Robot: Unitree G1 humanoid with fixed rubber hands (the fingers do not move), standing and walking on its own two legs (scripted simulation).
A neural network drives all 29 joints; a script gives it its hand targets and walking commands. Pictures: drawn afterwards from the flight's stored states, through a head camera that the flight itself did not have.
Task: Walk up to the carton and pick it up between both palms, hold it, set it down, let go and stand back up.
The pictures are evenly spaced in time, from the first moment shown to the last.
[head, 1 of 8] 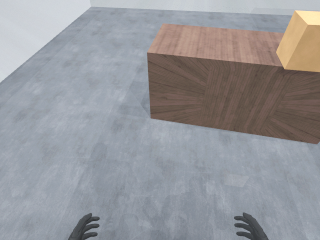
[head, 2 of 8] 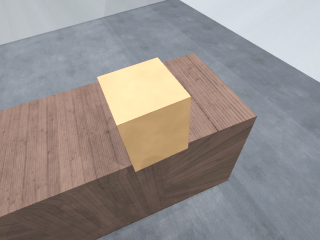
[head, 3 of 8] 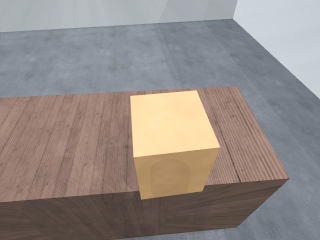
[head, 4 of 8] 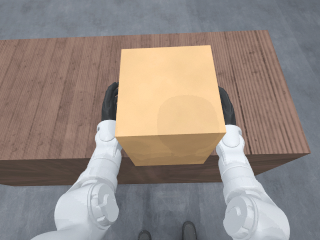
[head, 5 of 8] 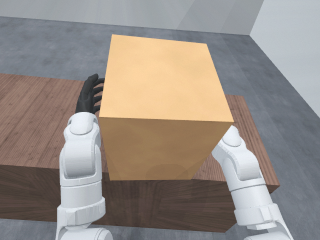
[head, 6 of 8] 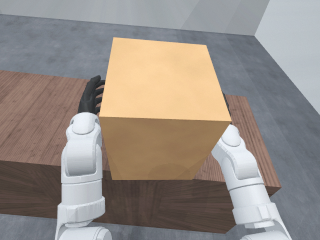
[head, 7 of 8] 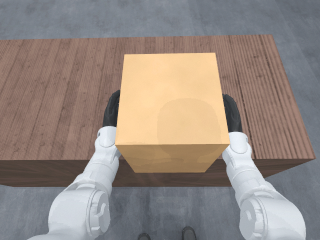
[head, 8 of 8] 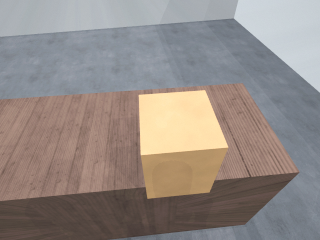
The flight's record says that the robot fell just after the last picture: no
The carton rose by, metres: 0.20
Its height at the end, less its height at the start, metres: +0.00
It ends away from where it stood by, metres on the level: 0.02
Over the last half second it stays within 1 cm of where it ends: yes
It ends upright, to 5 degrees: yes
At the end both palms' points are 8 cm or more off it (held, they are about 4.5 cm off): yes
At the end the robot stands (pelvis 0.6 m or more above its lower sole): yes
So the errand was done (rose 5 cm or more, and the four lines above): yes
